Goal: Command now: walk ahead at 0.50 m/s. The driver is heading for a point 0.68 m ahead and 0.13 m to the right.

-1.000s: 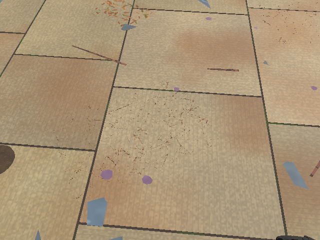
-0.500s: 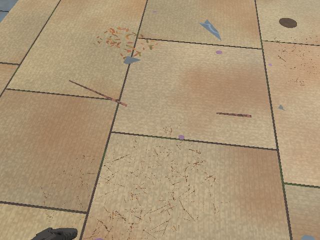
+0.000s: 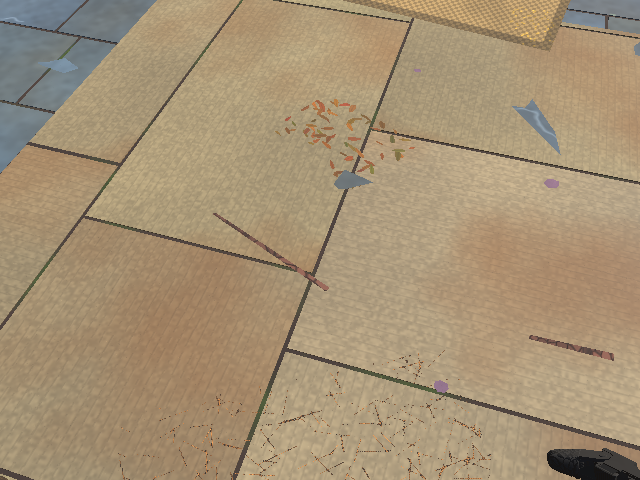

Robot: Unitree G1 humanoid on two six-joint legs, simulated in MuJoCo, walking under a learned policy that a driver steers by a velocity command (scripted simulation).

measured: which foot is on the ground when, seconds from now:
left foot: up 0.00-0.04, down 0.06-0.60, up 0.62-1.00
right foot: down 0.00-0.08, up 0.10-0.56, down 0.58-1.00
